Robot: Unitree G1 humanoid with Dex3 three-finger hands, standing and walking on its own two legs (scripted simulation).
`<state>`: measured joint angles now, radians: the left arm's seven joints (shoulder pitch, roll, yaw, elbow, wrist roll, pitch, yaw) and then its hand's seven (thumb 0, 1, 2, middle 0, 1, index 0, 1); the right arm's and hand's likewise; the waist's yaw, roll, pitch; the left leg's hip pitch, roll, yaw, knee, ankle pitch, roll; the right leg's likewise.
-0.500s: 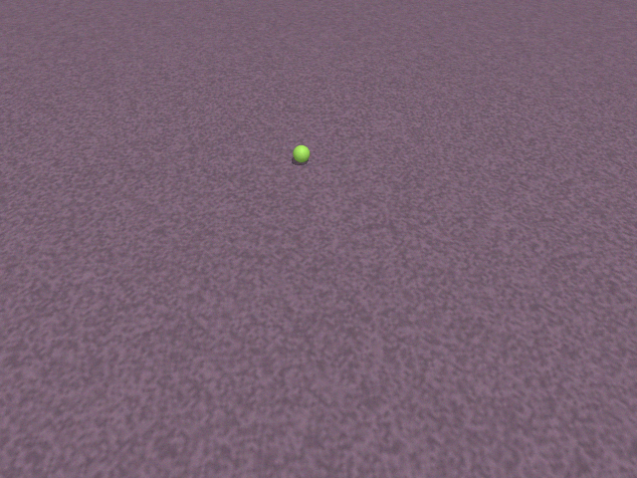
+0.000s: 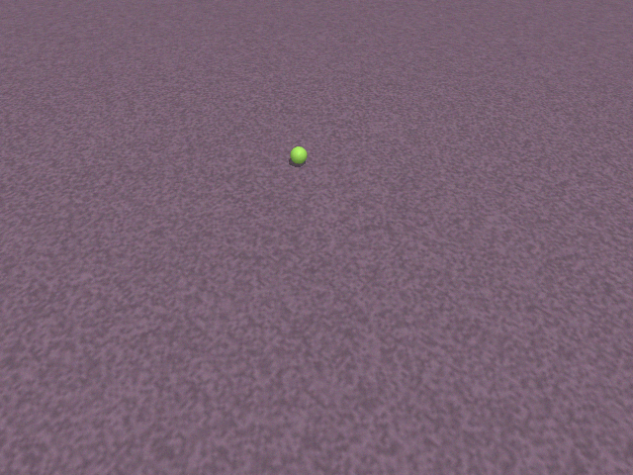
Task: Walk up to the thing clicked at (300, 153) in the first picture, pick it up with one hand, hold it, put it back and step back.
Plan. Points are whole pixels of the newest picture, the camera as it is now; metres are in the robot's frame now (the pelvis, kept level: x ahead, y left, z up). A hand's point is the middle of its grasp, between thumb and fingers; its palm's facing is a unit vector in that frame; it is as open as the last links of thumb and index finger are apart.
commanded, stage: stand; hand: left
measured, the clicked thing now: (298, 155) +1.65 +0.04 -0.74
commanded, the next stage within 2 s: walk up in 0.62 s
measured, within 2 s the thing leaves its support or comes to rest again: neither
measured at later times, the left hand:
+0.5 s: hand out of the picture +0.08 +0.25 -0.16, palm faces -0.03 -0.94 -0.34, open 7.3 cm
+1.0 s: hand (125, 418) +0.23 +0.28 -0.13, palm faces -0.23 -0.79 -0.57, open 7.3 cm
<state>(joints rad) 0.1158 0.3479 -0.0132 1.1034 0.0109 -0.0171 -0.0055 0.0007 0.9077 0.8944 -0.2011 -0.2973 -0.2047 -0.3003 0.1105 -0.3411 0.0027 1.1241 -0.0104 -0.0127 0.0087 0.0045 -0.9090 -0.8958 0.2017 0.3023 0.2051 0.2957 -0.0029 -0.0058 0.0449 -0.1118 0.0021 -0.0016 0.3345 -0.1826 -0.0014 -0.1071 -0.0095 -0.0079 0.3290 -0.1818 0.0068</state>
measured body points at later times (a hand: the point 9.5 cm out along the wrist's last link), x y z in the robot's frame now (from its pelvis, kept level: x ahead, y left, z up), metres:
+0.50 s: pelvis +0.00 +0.00 +0.00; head +0.01 +0.00 +0.45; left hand +0.08 +0.30 -0.13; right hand +0.08 -0.30 -0.13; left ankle +0.00 +0.12 -0.75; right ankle +0.00 -0.12 -0.75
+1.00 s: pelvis +0.09 -0.03 -0.04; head +0.07 -0.07 +0.41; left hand +0.24 +0.32 -0.09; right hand +0.08 -0.39 -0.17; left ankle +0.02 +0.11 -0.72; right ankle +0.07 -0.15 -0.75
